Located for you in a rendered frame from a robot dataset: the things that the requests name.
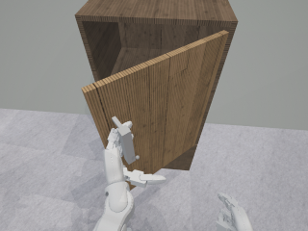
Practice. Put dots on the handle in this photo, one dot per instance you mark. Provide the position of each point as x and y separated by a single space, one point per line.
126 141

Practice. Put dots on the robot left forearm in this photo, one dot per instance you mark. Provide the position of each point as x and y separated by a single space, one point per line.
119 207

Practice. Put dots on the right robot hand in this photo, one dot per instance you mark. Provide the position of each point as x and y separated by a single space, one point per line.
236 220

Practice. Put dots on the left robot hand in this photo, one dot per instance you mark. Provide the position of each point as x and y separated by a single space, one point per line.
113 166

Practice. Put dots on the cupboard door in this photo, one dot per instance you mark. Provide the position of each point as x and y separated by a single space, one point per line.
165 98

